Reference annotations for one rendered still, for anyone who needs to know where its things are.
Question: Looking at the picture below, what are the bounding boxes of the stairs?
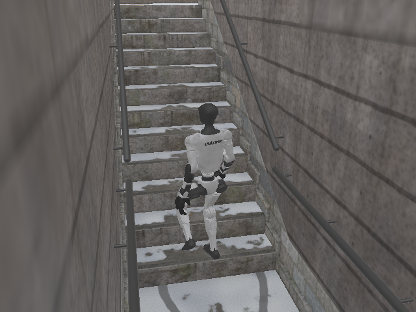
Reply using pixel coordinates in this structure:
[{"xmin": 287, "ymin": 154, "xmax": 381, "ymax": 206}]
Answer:
[{"xmin": 114, "ymin": 5, "xmax": 277, "ymax": 288}]

